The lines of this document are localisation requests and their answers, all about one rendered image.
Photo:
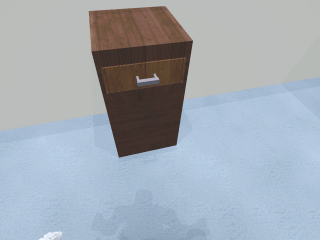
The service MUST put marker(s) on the drawer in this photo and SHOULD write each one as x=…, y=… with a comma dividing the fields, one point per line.
x=123, y=77

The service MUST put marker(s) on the handle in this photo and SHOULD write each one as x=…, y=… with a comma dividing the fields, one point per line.
x=148, y=81

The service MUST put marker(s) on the cabinet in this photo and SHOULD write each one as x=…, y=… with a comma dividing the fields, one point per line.
x=148, y=118

